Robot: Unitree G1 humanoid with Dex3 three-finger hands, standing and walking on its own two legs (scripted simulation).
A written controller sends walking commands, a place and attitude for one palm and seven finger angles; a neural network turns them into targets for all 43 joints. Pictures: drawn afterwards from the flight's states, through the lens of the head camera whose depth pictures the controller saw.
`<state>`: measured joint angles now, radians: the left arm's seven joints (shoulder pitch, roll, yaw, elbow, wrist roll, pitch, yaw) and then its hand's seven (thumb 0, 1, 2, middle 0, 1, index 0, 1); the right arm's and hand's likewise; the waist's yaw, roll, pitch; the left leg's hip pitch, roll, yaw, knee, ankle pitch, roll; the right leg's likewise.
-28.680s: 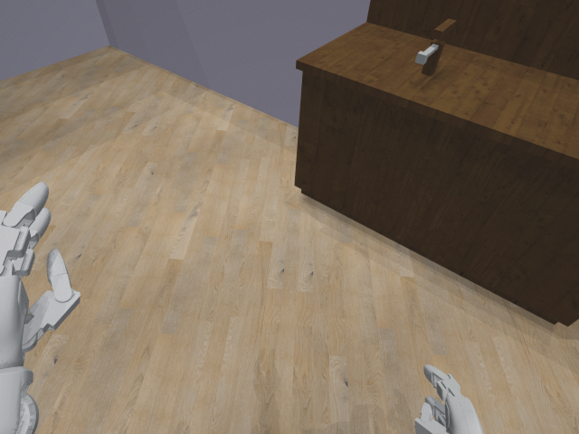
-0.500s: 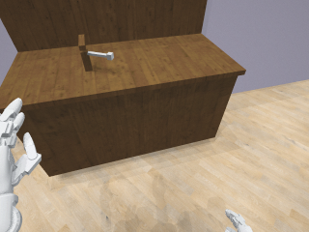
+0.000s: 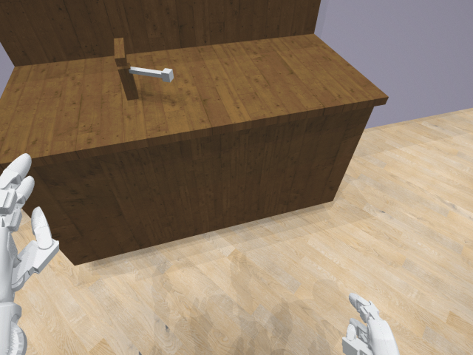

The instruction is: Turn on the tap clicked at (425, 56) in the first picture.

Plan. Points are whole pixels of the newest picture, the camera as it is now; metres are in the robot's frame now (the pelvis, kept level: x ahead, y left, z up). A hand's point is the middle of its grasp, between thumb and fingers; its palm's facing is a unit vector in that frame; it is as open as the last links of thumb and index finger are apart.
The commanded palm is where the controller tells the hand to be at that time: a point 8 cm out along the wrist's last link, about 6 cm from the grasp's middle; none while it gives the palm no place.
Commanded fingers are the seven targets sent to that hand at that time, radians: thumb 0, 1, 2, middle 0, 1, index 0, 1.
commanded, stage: take the last steps up to it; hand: left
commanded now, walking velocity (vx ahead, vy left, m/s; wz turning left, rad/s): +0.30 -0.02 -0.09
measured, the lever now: (167, 75) +0.83 +0.26 +0.05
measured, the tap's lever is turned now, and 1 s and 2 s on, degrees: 59 59 59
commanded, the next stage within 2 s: come to a stop and stand still in 0.98 s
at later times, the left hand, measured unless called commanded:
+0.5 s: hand (92, 174) +0.33 +0.24 +0.16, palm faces +0.39 -0.84 -0.38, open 7.4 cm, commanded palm +0.27 +0.27 +0.18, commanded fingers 0.00 0.90 0.90 -0.20 -0.30 -0.20 -0.30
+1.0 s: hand (147, 116) +0.47 +0.20 +0.16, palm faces +0.38 -0.84 -0.38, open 7.4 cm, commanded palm +0.42 +0.23 +0.18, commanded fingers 0.00 0.90 0.90 -0.20 -0.30 -0.20 -0.30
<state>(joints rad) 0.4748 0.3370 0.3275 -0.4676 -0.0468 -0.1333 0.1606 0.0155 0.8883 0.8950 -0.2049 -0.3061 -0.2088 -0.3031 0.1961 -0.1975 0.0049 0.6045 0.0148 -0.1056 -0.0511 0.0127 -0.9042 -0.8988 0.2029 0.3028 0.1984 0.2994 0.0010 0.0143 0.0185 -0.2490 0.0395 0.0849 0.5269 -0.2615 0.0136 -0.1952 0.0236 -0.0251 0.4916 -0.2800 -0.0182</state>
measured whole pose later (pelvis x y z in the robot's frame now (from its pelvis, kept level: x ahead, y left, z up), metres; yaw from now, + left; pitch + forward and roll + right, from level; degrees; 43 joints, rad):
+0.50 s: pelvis +0.09 +0.00 -0.01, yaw -3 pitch -1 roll +0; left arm 0.44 0.37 0.38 -0.47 -0.05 -0.13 0.17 0.02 0.89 0.90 -0.20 -0.31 -0.21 -0.30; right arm 0.21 -0.18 0.00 0.62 0.02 -0.09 -0.05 0.01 -0.91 -0.90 0.20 0.30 0.20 0.30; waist -0.02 -0.02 0.02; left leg -0.18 0.04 0.17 0.59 -0.39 0.03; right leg -0.38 -0.01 -0.03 1.04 -0.50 -0.01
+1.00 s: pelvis +0.24 -0.03 -0.01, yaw -4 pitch -2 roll +0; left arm 0.45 0.36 0.37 -0.53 -0.03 -0.15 0.17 0.02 0.89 0.89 -0.21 -0.31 -0.21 -0.30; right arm 0.19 -0.20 -0.03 0.59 0.01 -0.09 -0.06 0.01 -0.91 -0.90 0.20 0.30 0.19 0.30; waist 0.00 -0.03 0.07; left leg -0.23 0.06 0.11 0.63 -0.37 0.00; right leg -0.36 -0.04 -0.06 0.91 -0.50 0.00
